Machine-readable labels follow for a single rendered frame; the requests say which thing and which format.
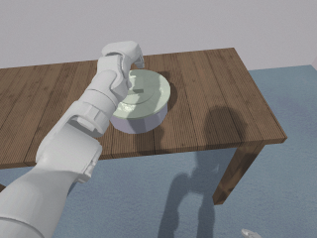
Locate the table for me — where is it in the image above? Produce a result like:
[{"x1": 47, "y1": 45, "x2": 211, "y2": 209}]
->
[{"x1": 0, "y1": 48, "x2": 287, "y2": 205}]

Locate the knob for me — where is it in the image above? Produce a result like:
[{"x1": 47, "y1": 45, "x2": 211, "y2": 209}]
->
[{"x1": 128, "y1": 76, "x2": 144, "y2": 94}]

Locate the robot left hand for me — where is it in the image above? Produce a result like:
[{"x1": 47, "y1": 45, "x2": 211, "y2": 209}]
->
[{"x1": 101, "y1": 41, "x2": 145, "y2": 90}]

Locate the robot right hand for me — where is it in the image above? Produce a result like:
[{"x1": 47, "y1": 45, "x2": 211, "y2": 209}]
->
[{"x1": 241, "y1": 228, "x2": 263, "y2": 238}]

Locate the left robot upper arm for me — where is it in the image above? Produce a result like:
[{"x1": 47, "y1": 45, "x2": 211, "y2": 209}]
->
[{"x1": 0, "y1": 123, "x2": 103, "y2": 238}]

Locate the left robot forearm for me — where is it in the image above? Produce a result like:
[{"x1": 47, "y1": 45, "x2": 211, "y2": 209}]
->
[{"x1": 36, "y1": 50, "x2": 131, "y2": 163}]

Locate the lid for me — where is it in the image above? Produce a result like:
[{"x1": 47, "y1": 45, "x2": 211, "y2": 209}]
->
[{"x1": 112, "y1": 69, "x2": 170, "y2": 120}]

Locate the pot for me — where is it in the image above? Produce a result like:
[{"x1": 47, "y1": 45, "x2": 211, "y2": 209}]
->
[{"x1": 110, "y1": 104, "x2": 167, "y2": 134}]

